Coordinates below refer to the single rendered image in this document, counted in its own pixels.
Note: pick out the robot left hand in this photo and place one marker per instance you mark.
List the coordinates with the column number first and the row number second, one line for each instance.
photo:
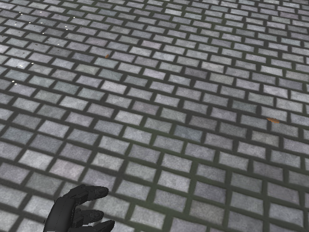
column 64, row 218

